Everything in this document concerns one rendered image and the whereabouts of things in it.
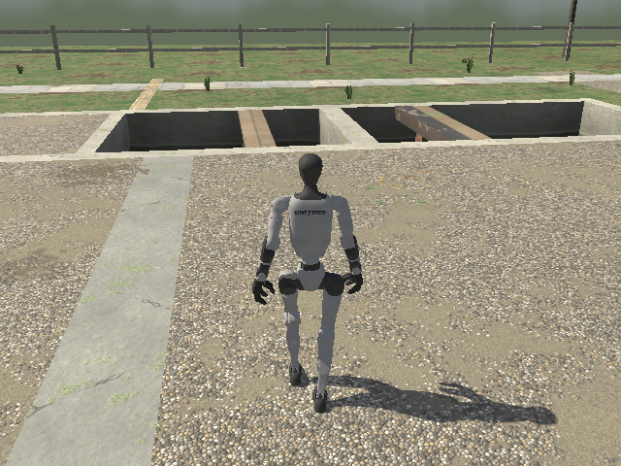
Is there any robot left thigh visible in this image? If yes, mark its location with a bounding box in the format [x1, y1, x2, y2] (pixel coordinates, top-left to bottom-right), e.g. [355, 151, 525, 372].
[278, 270, 301, 328]

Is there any robot torso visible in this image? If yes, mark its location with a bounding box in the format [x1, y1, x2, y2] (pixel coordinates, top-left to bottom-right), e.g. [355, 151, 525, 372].
[287, 191, 333, 291]

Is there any robot right hand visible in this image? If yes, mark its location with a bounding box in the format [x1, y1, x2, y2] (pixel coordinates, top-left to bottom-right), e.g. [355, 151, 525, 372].
[343, 271, 363, 294]

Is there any robot left forearm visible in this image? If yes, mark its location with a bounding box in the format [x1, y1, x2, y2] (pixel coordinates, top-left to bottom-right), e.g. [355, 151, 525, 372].
[255, 236, 275, 282]

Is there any robot right forearm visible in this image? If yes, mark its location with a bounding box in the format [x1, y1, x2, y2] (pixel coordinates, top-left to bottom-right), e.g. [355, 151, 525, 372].
[344, 235, 362, 275]

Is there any robot left hand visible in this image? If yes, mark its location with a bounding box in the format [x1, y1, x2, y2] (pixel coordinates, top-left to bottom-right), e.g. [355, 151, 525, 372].
[252, 279, 275, 305]

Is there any robot right upper arm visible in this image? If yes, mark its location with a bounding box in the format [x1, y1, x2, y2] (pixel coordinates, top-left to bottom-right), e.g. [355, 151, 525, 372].
[331, 195, 355, 250]

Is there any robot left upper arm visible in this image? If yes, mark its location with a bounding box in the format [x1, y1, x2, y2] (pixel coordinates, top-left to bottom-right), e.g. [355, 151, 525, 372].
[265, 195, 290, 250]

